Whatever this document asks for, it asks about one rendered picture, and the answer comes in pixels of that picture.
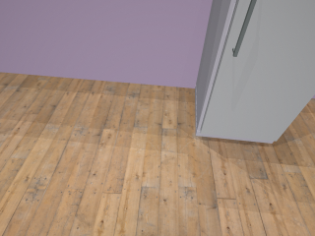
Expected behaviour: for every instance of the handle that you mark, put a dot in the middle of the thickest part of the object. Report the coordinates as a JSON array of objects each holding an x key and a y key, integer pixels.
[{"x": 244, "y": 27}]

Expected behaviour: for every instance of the fridge door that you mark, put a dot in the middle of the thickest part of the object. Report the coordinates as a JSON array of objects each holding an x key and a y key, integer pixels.
[{"x": 258, "y": 94}]

